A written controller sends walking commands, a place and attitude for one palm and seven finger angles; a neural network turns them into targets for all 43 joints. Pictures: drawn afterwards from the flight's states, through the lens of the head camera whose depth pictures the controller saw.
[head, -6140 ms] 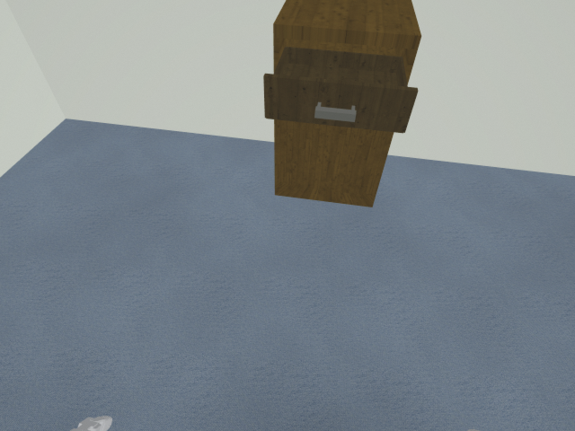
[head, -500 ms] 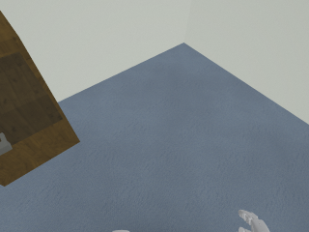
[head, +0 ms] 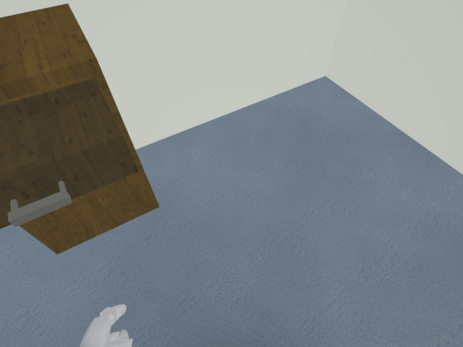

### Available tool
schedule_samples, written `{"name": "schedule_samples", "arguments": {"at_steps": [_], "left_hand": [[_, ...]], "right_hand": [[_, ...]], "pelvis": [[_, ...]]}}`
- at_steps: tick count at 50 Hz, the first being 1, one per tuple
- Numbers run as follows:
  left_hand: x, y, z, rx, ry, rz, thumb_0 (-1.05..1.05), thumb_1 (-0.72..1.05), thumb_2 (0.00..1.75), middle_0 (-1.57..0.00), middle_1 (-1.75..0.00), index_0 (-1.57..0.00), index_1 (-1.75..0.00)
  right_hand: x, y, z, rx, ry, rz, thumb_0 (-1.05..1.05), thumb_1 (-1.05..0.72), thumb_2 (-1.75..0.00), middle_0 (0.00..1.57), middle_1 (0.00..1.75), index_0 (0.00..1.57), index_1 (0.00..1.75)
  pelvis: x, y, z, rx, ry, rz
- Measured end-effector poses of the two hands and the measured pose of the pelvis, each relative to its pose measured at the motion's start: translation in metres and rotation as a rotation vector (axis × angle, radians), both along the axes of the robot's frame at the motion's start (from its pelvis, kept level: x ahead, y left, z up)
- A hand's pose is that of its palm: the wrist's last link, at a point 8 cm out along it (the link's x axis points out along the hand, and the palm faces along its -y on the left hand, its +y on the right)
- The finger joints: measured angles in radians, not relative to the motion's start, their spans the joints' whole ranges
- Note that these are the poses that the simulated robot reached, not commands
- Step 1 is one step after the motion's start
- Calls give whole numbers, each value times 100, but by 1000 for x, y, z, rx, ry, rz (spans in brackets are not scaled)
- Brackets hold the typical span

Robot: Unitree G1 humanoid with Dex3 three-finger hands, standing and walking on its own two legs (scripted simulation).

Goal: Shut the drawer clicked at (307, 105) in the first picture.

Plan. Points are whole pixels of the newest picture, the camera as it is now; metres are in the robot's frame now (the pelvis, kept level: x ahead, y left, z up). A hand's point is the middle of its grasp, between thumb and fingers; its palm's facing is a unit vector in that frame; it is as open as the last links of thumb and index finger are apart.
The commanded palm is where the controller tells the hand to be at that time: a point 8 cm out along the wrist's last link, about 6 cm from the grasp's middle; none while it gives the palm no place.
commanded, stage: turn to face it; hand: left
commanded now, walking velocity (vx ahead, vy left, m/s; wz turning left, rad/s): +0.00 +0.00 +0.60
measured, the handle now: (39, 200) +0.43 +0.45 -0.07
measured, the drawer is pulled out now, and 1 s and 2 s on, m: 0.29 0.29 0.29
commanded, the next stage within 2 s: take the last steps up to it in 0.64 s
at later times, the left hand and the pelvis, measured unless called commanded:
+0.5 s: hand out of the picture -0.08 +0.20 -0.17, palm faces +0.36 -0.89 -0.27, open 7.4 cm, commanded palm none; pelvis -0.02 +0.00 +0.00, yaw +18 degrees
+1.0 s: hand out of the picture -0.06 +0.22 -0.16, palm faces +0.40 -0.89 -0.21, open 7.4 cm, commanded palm none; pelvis -0.03 +0.03 +0.01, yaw +23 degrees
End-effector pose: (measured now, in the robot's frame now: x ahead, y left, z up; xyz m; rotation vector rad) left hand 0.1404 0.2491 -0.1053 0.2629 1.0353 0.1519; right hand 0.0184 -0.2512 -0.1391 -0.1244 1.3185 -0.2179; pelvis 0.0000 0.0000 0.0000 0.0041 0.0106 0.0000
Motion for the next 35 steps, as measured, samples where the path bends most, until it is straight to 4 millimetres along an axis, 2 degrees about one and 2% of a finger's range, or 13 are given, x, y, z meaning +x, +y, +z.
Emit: {"name": "schedule_samples", "arguments": {"at_steps": [3,7,12,16,21,25,28,31,35], "left_hand": [[-11,-12,5,23,-26,23,0,90,89,-20,-29,-20,-30],[-42,-21,15,28,-4,89,0,90,89,-20,-30,-20,-30],[-85,-27,13,14,48,185,0,90,89,-21,-30,-20,-30],[-127,-28,4,-9,105,270,0,90,89,-21,-30,-20,-30],[-192,-22,-11,-44,213,381,0,90,89,-21,-30,-20,-30],[-245,-11,-29,-79,300,471,0,90,89,-21,-30,-20,-30],[-278,1,-47,-108,355,529,0,90,89,-21,-30,-20,-30],[-291,10,-49,-120,383,554,0,90,89,-20,-29,-20,-30],[-286,20,-43,-135,332,565,0,90,89,-20,-29,-20,-30]], "right_hand": [[-6,-15,-13,18,32,14,1,-91,-90,20,30,21,30],[2,-29,-11,31,56,72,1,-91,-90,20,30,20,30],[25,-37,-6,31,54,156,1,-91,-90,20,30,20,30],[55,-31,-2,15,43,239,1,-91,-90,20,30,20,30],[106,-3,6,-8,-31,356,1,-91,-90,19,30,20,30],[149,39,16,-29,-131,460,1,-91,-90,19,30,20,30],[171,72,22,-42,-223,527,0,-91,-90,19,30,20,30],[175,96,35,-41,-264,566,0,-91,-90,20,30,20,30],[164,116,44,-32,-266,586,0,-91,-90,20,30,21,30]], "pelvis": [[-4,-13,-4,2,-4,43],[-5,-22,4,27,-20,112],[-6,-29,8,47,-27,186],[-8,-28,9,52,-25,237],[-13,-16,6,39,-20,286],[-19,1,-1,14,-18,322],[-23,16,-11,0,-23,348],[-27,24,-6,-5,-43,355],[-33,32,4,-23,-59,381]]}}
